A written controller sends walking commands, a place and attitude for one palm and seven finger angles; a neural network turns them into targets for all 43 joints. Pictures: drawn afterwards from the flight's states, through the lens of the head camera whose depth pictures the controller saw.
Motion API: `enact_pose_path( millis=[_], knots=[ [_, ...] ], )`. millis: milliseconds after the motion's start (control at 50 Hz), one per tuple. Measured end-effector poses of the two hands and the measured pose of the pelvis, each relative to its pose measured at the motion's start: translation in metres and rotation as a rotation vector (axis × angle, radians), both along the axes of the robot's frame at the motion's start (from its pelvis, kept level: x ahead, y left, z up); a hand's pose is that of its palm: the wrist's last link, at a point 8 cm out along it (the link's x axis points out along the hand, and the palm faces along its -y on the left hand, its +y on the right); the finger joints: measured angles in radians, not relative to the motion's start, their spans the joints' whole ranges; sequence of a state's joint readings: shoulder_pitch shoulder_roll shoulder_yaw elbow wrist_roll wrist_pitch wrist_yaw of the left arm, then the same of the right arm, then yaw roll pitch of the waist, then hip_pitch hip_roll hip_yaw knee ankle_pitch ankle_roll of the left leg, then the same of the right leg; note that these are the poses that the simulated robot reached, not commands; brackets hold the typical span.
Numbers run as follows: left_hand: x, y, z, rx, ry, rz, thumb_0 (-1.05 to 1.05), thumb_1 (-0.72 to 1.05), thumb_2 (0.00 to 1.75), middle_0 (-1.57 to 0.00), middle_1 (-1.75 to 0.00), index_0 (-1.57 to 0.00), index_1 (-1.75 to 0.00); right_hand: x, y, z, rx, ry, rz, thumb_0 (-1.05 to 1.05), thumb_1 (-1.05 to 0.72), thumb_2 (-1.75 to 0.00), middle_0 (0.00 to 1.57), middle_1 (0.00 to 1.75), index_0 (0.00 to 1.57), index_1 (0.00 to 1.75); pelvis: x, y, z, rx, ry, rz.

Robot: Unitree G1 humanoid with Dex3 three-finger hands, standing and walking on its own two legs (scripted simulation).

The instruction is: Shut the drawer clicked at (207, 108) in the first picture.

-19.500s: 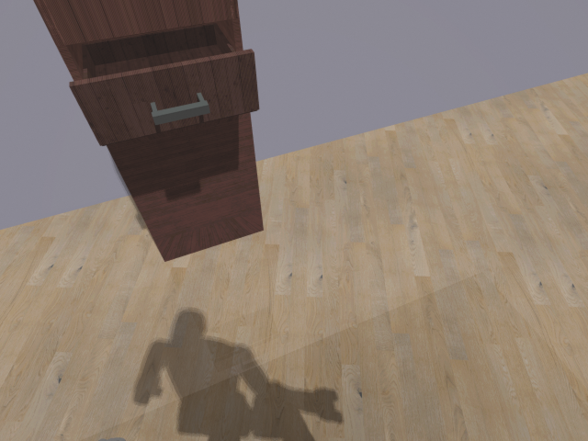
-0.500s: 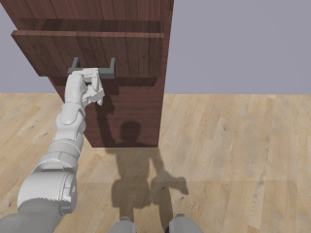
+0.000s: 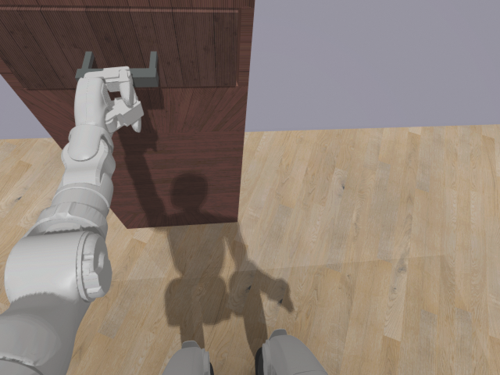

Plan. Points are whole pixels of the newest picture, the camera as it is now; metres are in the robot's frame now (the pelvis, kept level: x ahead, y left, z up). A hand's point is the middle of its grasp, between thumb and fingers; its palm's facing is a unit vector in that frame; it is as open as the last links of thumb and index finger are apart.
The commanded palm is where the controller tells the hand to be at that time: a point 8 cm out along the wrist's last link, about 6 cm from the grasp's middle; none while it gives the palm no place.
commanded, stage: push the drawer shut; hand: left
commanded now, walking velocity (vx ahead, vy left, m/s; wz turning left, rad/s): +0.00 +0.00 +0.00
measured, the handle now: (120, 68) +0.60 +0.16 +0.09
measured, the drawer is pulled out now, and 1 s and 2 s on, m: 0.00 0.00 0.00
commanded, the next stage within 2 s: pull the fist back off the drawer in 0.50 s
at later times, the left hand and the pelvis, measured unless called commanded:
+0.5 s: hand (128, 100) +0.53 +0.14 +0.09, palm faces -0.01 -1.00 -0.04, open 3.0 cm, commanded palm +0.57 +0.18 +0.10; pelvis -0.01 +0.01 -0.01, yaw +1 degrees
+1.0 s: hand (132, 102) +0.53 +0.14 +0.09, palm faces +0.00 -1.00 -0.04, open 3.0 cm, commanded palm +0.51 +0.17 +0.10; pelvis -0.01 +0.02 -0.01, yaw +1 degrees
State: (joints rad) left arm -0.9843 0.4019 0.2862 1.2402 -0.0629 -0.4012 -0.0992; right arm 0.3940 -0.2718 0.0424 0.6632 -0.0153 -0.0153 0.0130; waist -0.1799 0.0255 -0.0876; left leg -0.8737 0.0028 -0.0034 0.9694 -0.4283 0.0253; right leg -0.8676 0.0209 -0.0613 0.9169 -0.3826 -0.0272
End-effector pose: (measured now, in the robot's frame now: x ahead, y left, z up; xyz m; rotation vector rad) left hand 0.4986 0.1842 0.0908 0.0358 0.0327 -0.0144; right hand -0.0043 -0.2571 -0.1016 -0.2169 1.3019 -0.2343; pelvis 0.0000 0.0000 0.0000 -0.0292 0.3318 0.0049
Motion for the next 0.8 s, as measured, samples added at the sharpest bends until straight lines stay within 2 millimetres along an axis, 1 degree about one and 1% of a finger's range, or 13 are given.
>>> enact_pose_path(
  millis=[60, 160, 340, 580, 800],
  knots=[
    [0.006, 0.001, 0.000, -0.001, -0.001, -0.001, 0.00, 0.79, 0.99, -1.40, -1.60, -1.40, -1.60, -0.006, 0.000, 0.000, -0.003, 0.022, -0.005, 0.01, -0.91, -0.90, 0.20, 0.30, 0.20, 0.30, 0.001, 0.000, -0.001, -0.002, 0.010, 0.000],
    [0.007, 0.006, -0.001, -0.001, 0.000, -0.003, -0.02, 0.73, 0.99, -1.40, -1.60, -1.40, -1.60, -0.014, 0.001, 0.000, -0.004, 0.057, -0.005, 0.01, -0.91, -0.90, 0.20, 0.30, 0.20, 0.30, 0.000, 0.001, -0.002, -0.007, 0.019, 0.004],
    [0.010, 0.014, -0.002, 0.000, 0.005, -0.001, -0.04, 0.64, 0.98, -1.40, -1.60, -1.40, -1.60, -0.020, 0.003, 0.002, -0.029, 0.058, -0.001, 0.01, -0.91, -0.90, 0.20, 0.30, 0.20, 0.30, -0.006, 0.005, -0.005, -0.019, 0.033, 0.016],
    [0.010, 0.013, 0.001, 0.002, 0.006, 0.002, -0.01, 0.63, 1.00, -1.40, -1.60, -1.40, -1.60, -0.030, 0.011, 0.005, -0.041, 0.051, 0.011, 0.01, -0.90, -0.90, 0.20, 0.30, 0.20, 0.30, -0.012, 0.013, -0.005, -0.024, 0.037, 0.020],
    [0.010, 0.012, 0.000, 0.001, -0.001, 0.003, -0.01, 0.64, 1.00, -1.40, -1.60, -1.40, -1.60, -0.038, 0.018, 0.006, -0.034, 0.063, 0.014, 0.01, -0.90, -0.90, 0.20, 0.30, 0.20, 0.30, -0.013, 0.018, -0.006, -0.024, 0.036, 0.020]
  ],
)
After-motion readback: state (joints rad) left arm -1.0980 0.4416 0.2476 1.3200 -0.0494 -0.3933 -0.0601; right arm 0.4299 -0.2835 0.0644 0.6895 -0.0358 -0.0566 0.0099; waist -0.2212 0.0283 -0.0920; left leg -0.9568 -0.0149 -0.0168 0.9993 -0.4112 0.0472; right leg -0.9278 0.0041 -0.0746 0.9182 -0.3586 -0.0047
